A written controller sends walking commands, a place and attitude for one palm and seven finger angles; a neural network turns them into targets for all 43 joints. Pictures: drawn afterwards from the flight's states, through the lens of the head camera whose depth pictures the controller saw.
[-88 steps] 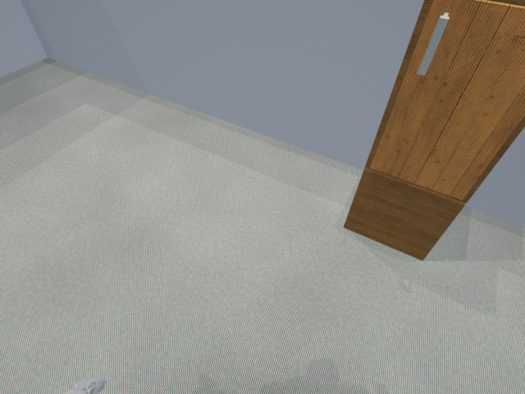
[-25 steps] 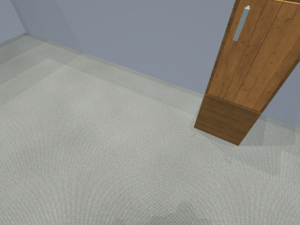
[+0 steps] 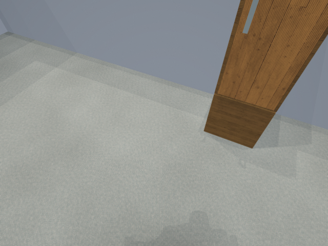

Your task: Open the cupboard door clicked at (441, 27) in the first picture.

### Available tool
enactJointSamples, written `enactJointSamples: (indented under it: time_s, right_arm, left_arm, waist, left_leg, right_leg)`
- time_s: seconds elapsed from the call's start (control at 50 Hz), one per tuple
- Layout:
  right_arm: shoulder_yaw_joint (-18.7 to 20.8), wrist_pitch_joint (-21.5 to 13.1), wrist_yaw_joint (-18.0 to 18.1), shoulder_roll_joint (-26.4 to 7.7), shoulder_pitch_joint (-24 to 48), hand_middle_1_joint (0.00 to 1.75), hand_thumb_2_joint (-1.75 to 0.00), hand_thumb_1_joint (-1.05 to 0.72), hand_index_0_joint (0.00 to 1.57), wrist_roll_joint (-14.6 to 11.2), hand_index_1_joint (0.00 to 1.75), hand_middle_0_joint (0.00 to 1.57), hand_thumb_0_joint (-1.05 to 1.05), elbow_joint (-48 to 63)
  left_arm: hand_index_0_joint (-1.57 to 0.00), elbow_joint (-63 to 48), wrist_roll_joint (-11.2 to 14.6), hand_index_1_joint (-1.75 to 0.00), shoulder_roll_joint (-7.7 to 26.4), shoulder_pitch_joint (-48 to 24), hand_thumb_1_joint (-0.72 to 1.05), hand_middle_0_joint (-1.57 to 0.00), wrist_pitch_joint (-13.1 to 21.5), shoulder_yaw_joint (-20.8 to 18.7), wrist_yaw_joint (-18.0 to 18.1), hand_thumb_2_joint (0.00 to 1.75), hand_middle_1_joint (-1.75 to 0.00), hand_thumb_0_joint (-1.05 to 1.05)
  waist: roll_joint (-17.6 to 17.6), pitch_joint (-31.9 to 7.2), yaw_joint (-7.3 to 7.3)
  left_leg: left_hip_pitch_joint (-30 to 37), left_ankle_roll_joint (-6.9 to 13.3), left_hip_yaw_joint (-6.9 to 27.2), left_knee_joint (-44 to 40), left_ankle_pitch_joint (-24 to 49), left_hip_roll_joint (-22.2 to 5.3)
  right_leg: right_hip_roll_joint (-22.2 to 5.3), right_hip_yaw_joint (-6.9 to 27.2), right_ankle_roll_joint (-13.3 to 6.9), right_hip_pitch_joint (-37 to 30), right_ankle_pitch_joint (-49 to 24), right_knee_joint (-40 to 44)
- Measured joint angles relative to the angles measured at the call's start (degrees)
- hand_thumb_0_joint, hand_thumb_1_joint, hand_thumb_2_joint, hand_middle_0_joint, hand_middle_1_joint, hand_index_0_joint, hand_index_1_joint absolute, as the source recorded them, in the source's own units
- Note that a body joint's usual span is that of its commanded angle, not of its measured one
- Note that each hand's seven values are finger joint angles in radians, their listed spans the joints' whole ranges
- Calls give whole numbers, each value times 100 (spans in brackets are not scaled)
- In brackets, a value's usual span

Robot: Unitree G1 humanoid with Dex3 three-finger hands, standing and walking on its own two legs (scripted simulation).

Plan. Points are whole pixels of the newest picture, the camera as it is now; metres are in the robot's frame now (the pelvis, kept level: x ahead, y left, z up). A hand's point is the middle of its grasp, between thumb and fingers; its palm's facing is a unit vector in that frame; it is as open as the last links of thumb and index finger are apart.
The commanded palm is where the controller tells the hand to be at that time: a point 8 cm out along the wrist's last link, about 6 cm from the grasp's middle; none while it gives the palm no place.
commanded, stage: walk to a spot facing it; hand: left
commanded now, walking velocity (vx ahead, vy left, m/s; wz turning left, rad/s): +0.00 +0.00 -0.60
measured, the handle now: (251, 13) +0.98 -0.30 +0.14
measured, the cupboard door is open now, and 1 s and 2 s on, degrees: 0 0 0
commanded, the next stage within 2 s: turn to face it in 1.56 s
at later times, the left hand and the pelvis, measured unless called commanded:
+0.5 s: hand out of the picture +0.06 +0.16 -0.16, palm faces -0.19 -0.95 -0.25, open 7.4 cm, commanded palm none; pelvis -0.02 -0.03 +0.00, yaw -15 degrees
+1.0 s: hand (101, 237) +0.17 +0.19 -0.17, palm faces -0.50 -0.84 -0.22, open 7.4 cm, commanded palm none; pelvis -0.02 +0.04 +0.00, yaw -34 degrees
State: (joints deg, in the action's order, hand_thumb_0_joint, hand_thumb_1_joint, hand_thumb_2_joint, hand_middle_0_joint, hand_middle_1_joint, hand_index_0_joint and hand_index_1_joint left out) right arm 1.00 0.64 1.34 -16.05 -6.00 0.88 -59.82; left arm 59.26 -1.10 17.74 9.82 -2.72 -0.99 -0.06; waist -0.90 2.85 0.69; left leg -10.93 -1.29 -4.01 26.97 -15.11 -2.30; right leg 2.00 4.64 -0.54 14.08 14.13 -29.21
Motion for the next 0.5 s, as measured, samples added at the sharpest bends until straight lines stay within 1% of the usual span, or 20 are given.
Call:
enactJointSamples:
  time_s: [0.04,0.06,0.12,0.14,0.16,0.18,0.2,0.22,0.24,0.28,0.3,0.34,0.38,0.5]
  right_arm:
    - [21,29,0,117,-45,30,-90,-90,20,4,30,21,0,116]
    - [30,41,-4,172,-66,30,-90,-90,20,6,30,21,0,165]
    - [71,63,-16,294,-120,30,-90,-90,20,18,30,21,0,261]
    - [89,75,-19,308,-145,30,-90,-90,20,26,30,21,0,283]
    - [108,93,-24,308,-175,30,-90,-90,20,33,30,21,0,303]
    - [126,120,-31,300,-214,30,-90,-90,20,29,30,21,0,331]
    - [156,161,-31,292,-210,30,-90,-90,20,20,30,21,0,340]
    - [181,213,-22,287,-193,30,-90,-90,20,10,30,21,0,346]
    - [202,254,-19,283,-183,30,-90,-90,20,-2,30,21,0,352]
    - [225,277,-30,294,-161,30,-90,-91,20,-10,30,21,0,356]
    - [229,271,-37,299,-142,30,-90,-91,20,-7,30,21,0,367]
    - [236,250,-38,304,-96,30,-90,-91,20,0,30,21,0,410]
    - [249,227,-25,294,-57,30,-90,-91,20,2,30,21,0,461]
    - [287,222,40,212,38,30,-90,-91,20,6,30,20,0,563]
  left_arm:
    - [-20,-103,-7,-30,-65,52,90,-20,-56,-24,-31,90,-30,0]
    - [-20,-157,-9,-30,-94,73,90,-20,-78,-38,-48,90,-30,0]
    - [-20,-298,-12,-30,-218,148,90,-20,-136,-102,-88,90,-30,0]
    - [-20,-343,-13,-30,-275,186,90,-20,-139,-118,-103,90,-30,0]
    - [-20,-395,-19,-30,-329,240,90,-20,-124,-129,-123,90,-30,0]
    - [-20,-464,-31,-30,-364,318,90,-20,-82,-136,-141,90,-30,0]
    - [-20,-499,-57,-30,-406,360,90,-20,-18,-146,-129,90,-30,0]
    - [-21,-519,-57,-30,-453,378,90,-20,23,-142,-97,90,-30,0]
    - [-21,-535,-50,-30,-499,394,90,-20,38,-137,-67,90,-30,0]
    - [-21,-561,-37,-30,-564,445,90,-20,37,-146,-29,90,-30,0]
    - [-21,-570,-27,-30,-584,471,90,-20,40,-148,-18,90,-30,0]
    - [-21,-578,-7,-30,-609,524,90,-21,58,-149,-11,90,-30,0]
    - [-21,-575,-2,-30,-622,565,90,-21,75,-154,-5,90,-30,0]
    - [-21,-589,-17,-30,-607,580,90,-21,77,-204,-6,90,-30,0]
  waist:
    - [-49,53,-3]
    - [-82,91,8]
    - [-90,225,56]
    - [-39,253,68]
    - [28,259,82]
    - [85,232,97]
    - [155,230,101]
    - [204,259,91]
    - [239,290,75]
    - [228,309,92]
    - [202,312,104]
    - [142,301,112]
    - [89,267,105]
    - [56,116,119]
  left_leg:
    - [-97,-2,-117,175,-90,-20]
    - [-135,-3,-189,259,-132,-28]
    - [-171,-31,-418,505,-274,-115]
    - [-187,-61,-471,610,-335,-178]
    - [-235,-105,-512,769,-422,-258]
    - [-356,-149,-539,1031,-553,-344]
    - [-586,-180,-425,1537,-882,-389]
    - [-836,-178,-191,2115,-1184,-328]
    - [-1056,-159,23,2624,-1290,-243]
    - [-1390,-151,214,3315,-1157,-128]
    - [-1511,-164,257,3511,-1004,-98]
    - [-1679,-204,322,3681,-734,-60]
    - [-1756,-247,378,3664,-569,-42]
    - [-1643,-312,551,3233,-536,-24]
  right_leg:
    - [31,104,-4,204,96,-299]
    - [22,88,-1,339,128,-521]
    - [-68,-223,74,696,860,-1508]
    - [-103,-340,80,702,991,-1613]
    - [-136,-448,82,638,921,-1511]
    - [-155,-497,56,534,580,-1202]
    - [-84,-517,-60,604,511,-1238]
    - [-24,-530,-188,651,567,-1307]
    - [22,-544,-291,630,600,-1261]
    - [96,-490,-397,539,488,-953]
    - [128,-438,-400,490,353,-752]
    - [189,-313,-414,412,99,-374]
    - [238,-184,-422,362,-102,-77]
    - [400,152,-385,345,-380,276]
